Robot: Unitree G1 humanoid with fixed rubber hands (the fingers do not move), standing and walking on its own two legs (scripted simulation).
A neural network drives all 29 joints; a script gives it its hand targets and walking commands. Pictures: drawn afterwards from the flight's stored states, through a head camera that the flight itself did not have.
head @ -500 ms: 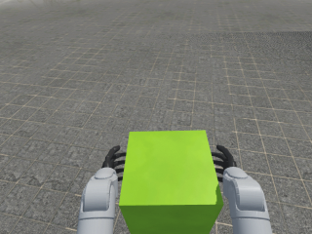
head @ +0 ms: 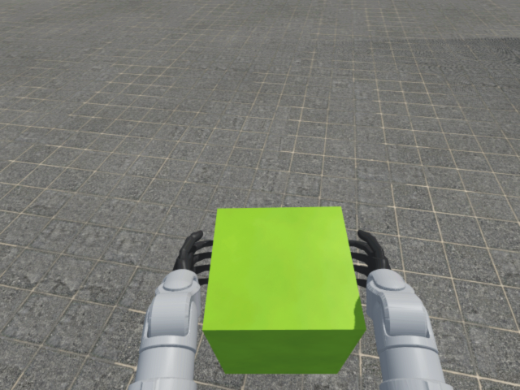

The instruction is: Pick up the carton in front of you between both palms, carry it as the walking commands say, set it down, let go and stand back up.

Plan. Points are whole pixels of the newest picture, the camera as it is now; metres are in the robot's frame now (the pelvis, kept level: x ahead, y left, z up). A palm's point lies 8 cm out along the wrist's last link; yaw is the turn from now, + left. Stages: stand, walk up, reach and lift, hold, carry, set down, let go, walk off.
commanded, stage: carry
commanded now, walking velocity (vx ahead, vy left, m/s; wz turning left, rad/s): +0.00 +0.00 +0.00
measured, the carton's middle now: (279, 294) +0.31 +0.00 -0.05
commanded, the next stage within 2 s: hold in 0.20 s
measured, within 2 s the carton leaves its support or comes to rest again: neither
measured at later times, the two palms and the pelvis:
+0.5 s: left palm (171, 293) +0.26 +0.16 +0.05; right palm (371, 282) +0.28 -0.13 +0.05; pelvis -0.01 +0.00 +0.01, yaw +3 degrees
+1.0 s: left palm (179, 284) +0.30 +0.17 +0.01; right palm (354, 268) +0.33 -0.13 +0.01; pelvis -0.04 -0.03 -0.01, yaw +6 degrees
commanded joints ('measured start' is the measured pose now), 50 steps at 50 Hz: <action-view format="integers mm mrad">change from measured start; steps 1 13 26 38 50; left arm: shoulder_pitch -416 -357 -486 -808 -842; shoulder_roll -917 -925 -937 -923 -630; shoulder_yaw -550 -515 -471 -269 163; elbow -55 -69 43 312 551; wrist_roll -253 -214 -217 -120 169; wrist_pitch -22 -40 -39 -108 -299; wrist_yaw -243 -244 -275 -332 -224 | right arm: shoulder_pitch -429 -395 -466 -791 -827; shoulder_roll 912 912 929 1006 655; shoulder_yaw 551 549 469 314 -129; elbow -63 -127 10 275 503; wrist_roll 258 243 204 142 -131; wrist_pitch -23 -29 -32 -76 -281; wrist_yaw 250 256 268 307 184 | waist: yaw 0 12 -12 12 -6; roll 1 26 18 -23 4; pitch -241 -187 -68 -3 -20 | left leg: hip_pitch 48 213 174 47 -237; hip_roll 114 -105 -108 -116 -144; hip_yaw -110 -284 -272 -241 -233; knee -86 -152 -206 -141 56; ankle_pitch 191 455 162 -139 -22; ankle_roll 1 4 -6 34 13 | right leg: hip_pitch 131 343 333 266 9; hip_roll -96 165 164 133 159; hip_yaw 103 251 240 261 239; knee -50 -107 -155 -142 59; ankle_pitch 188 335 101 -241 -46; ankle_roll -6 -26 -18 -4 -3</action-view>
